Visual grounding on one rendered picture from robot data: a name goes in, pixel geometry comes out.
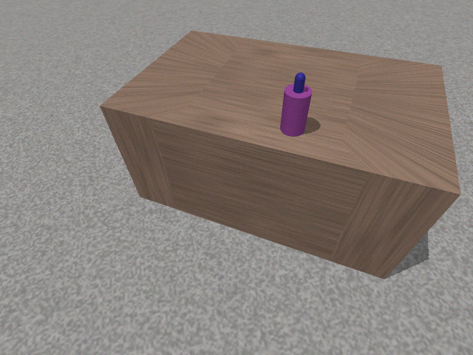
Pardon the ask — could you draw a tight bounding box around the bottle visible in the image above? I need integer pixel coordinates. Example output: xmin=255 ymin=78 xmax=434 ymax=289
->
xmin=280 ymin=72 xmax=312 ymax=137

